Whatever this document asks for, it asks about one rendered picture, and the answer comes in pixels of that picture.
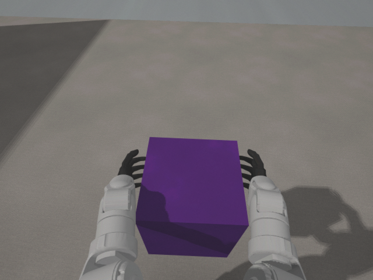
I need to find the robot right hand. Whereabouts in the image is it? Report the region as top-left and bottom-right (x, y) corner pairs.
(240, 149), (267, 189)

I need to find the robot right forearm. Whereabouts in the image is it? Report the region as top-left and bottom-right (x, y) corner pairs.
(247, 176), (307, 280)

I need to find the robot left hand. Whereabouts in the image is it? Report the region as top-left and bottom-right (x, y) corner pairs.
(118, 149), (146, 188)

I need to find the carton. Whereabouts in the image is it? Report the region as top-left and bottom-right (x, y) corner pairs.
(136, 137), (249, 257)

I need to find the robot left forearm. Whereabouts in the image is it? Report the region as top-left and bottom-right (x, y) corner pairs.
(79, 174), (138, 279)

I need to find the left robot upper arm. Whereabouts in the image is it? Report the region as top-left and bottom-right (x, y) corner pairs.
(80, 260), (143, 280)

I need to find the right robot upper arm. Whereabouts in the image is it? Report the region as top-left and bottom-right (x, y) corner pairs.
(243, 262), (303, 280)

